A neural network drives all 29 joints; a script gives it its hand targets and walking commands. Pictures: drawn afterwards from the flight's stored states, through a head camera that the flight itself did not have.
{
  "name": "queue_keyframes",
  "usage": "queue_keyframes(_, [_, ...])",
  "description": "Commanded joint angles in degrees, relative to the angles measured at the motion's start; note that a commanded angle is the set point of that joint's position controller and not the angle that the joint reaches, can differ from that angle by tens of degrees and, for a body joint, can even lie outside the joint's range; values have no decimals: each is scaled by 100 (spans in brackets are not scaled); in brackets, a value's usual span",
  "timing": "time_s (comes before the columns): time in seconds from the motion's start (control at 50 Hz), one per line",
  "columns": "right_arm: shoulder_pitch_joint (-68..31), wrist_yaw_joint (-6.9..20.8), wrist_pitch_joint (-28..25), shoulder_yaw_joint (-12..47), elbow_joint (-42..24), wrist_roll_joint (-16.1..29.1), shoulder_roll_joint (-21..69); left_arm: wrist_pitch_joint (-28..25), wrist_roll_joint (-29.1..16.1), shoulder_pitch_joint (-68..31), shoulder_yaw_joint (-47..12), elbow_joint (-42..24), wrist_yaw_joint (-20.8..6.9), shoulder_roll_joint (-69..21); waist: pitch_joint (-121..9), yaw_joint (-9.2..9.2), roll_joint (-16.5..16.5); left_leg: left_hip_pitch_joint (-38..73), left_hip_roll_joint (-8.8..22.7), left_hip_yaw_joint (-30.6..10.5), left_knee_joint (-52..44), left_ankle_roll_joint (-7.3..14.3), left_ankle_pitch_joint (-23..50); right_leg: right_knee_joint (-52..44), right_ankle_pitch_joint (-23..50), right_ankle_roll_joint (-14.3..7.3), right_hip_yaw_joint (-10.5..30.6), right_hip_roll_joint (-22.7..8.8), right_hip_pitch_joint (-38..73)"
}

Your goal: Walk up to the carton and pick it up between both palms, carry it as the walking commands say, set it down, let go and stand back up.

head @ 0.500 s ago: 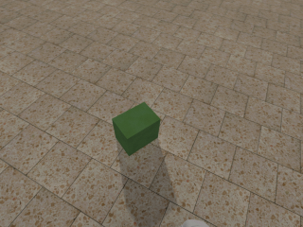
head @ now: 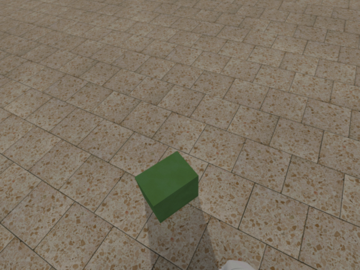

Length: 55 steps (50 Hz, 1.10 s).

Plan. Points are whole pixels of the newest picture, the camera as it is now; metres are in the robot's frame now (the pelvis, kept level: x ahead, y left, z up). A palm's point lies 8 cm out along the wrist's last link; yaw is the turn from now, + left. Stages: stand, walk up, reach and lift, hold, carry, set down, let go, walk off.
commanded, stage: walk up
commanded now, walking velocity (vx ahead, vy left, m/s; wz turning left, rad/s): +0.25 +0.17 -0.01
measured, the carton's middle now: (168, 187) +0.59 +0.11 -0.63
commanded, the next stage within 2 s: none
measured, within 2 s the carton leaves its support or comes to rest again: neither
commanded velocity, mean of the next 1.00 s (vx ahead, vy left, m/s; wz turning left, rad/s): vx -0.01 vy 0.04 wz -0.01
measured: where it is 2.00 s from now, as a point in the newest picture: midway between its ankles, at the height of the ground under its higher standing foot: outside the picture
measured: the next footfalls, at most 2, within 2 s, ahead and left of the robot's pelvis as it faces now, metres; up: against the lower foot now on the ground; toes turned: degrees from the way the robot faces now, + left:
left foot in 0.26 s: +0.14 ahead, +0.13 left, +0.00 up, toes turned +6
right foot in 0.82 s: -0.04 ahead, -0.08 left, +0.00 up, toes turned -3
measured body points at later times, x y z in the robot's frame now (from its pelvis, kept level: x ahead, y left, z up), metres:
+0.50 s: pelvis +0.03 +0.08 +0.01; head +0.06 +0.11 +0.46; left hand +0.09 +0.31 -0.15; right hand +0.07 -0.15 -0.13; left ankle +0.10 +0.13 -0.72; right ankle -0.04 -0.08 -0.65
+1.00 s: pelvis -0.01 +0.03 +0.01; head -0.01 +0.03 +0.46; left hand -0.06 +0.26 -0.14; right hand +0.04 -0.19 -0.14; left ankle +0.10 +0.13 -0.72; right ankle -0.08 -0.07 -0.72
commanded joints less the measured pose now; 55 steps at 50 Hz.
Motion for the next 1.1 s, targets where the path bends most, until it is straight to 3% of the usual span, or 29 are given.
queue_keyframes(0.0, [-87,98,278,-360,-256,-129,-331,-74,170,1047,309,-126,174,1261,-163,311,-1198,-1490,358,-457,397,-107,345,-2194,1164,-700,2176,-1932,1111])
queue_keyframes(0.04, [-290,139,345,-298,-344,-150,-190,-25,212,716,258,-219,159,1192,260,266,-1322,-1238,298,-284,-163,-143,683,-2500,375,-722,1847,-1739,329])
queue_keyframes(0.06, [-262,108,407,-278,-380,-152,-200,12,218,509,257,-332,182,1229,418,185,-1374,-1016,266,-240,-498,-210,914,-2490,791,-681,1594,-1661,11])
queue_keyframes(0.08, [-219,78,464,-241,-355,-64,-188,50,176,156,251,-467,202,1215,465,11,-1389,-647,181,-331,-876,-244,815,-2106,2528,-706,1257,-1536,-83])
queue_keyframes(0.1, [-35,44,420,-118,-249,-11,-23,49,156,-7,234,-494,179,1089,104,21,-1623,-308,101,-287,-1303,-185,973,-1783,3309,-645,896,-1308,177])
queue_keyframes(0.12, [-23,34,449,-177,-295,-15,-199,68,172,79,285,-580,181,1313,-95,24,-1576,-286,-8,-100,-1233,-220,1035,-1670,3547,-666,1017,-1521,252])
queue_keyframes(0.16, [-18,63,539,-248,-325,-42,-408,186,171,89,326,-616,194,1545,-195,1,-1638,-237,58,-93,-1227,-227,950,-1736,2693,-742,1285,-1825,168])
queue_keyframes(0.2, [235,79,535,-234,-314,-68,-386,298,137,-337,379,-661,210,1578,-145,-238,-1578,173,62,-177,-2063,-176,1482,-1547,1264,-552,1099,-1641,-151])
queue_keyframes(0.22, [470,83,486,-270,-247,-84,-409,348,95,-444,380,-653,199,1461,-170,-377,-1293,519,-57,-89,-2712,-146,1906,-1216,562,-376,882,-1360,-258])
queue_keyframes(0.24, [733,30,392,-342,-149,-89,-618,389,66,-321,284,-664,196,1103,-227,-400,-352,607,332,-588,-3412,-96,2214,-394,128,-153,460,-823,-293])
queue_keyframes(0.26, [447,-44,347,-471,-328,-56,-1295,417,23,-110,178,-839,203,683,-77,-172,1596,70,1811,-2236,-4010,302,5277,1422,-1636,183,-15,209,-587])
queue_keyframes(0.28, [239,-59,333,-456,-359,-19,-1239,544,1,160,198,-688,275,744,-348,1,1234,-17,1940,-2128,-3938,674,6259,2275,-2438,136,557,243,-222])
queue_keyframes(0.34, [-186,-121,348,-358,-462,-4,-784,627,69,552,177,-394,277,647,-640,61,532,121,1545,-1626,-3750,825,5028,3183,-1959,47,756,88,-326])
queue_keyframes(0.38, [-159,-159,313,-299,-467,26,-652,619,94,460,228,-299,259,650,-750,93,270,369,1359,-1593,-3738,603,4990,3255,-1621,73,823,114,-394])
queue_keyframes(0.4, [4,-157,208,-184,-395,-30,-376,624,107,718,208,-153,234,490,-1055,84,43,557,1203,-1680,-4094,343,3256,2724,-1098,53,926,15,-216])
queue_keyframes(0.42, [-78,-150,180,-198,-368,-57,-360,628,119,805,174,-86,198,457,-949,73,135,370,1101,-1703,-4528,219,1216,2539,-801,32,828,27,-157])
queue_keyframes(0.44, [-172,-143,185,-239,-373,-61,-396,640,137,692,177,-74,173,487,-660,58,288,188,1076,-1830,-4843,178,315,2375,-763,39,745,87,-148])
queue_keyframes(0.46, [-212,-152,179,-263,-352,-57,-399,645,147,642,157,-16,170,487,-526,55,401,130,1097,-1879,-4989,201,101,2176,-688,54,698,109,-94])
queue_keyframes(0.52, [-108,-150,138,-274,-251,-27,-373,578,131,769,123,118,183,488,-623,-15,450,491,1103,-1700,-4921,211,486,1620,-840,63,816,81,73])
queue_keyframes(0.62, [213,-184,218,-269,-56,-55,-267,427,114,800,28,206,171,339,-675,-167,572,790,1135,-1621,-4885,606,594,503,-1346,1,685,133,431])
queue_keyframes(0.68, [176,-194,315,-344,-56,-47,-377,373,94,1070,-20,325,156,302,-593,-96,468,749,1143,-1651,-4890,671,408,-147,-1409,-37,558,157,688])
queue_keyframes(0.74, [35,-178,401,-415,-96,-35,-394,312,96,1653,-68,576,152,210,-490,155,456,367,923,-1532,-4945,443,0,-1280,-771,-74,295,256,1330])
queue_keyframes(0.78, [-157,-145,423,-408,-148,-9,-224,267,146,2015,-85,732,168,233,-309,279,136,239,564,-1274,-4579,218,266,-1968,-650,-155,535,-30,1501])
queue_keyframes(0.8, [-227,-130,411,-393,-179,19,-85,244,171,2063,-59,723,179,332,-237,306,-280,228,316,-1034,-4229,109,487,-2339,-975,-283,1009,-370,1343])
queue_keyframes(0.84, [-310,-77,424,-369,-184,32,32,200,142,1598,-111,551,198,420,397,105,-836,513,2,-815,-3730,142,1103,-2951,-1444,-448,1759,-800,235])
queue_keyframes(0.86, [-164,-54,434,-347,-62,-9,47,173,173,1118,-97,373,196,557,645,-37,-1140,725,-209,-390,-3503,56,1628,-2978,-1599,-479,1768,-879,-178])
queue_keyframes(0.88, [-36,-47,434,-280,51,-54,67,145,177,944,-119,287,205,554,780,-118,-1198,886,-200,-311,-3300,47,1841,-2927,-1576,-458,1674,-858,-405])
queue_keyframes(0.96, [2,-46,390,-197,22,-93,100,83,178,1199,-192,245,224,458,731,-128,-849,1096,-149,-185,-3261,79,1912,-2717,-1403,-400,1413,-744,-276])
queue_keyframes(1.08, [86,-99,340,-226,-11,-54,4,64,142,1615,-216,320,238,267,409,-74,-583,1186,179,-685,-3660,150,1773,-2262,-900,-273,1114,-430,165])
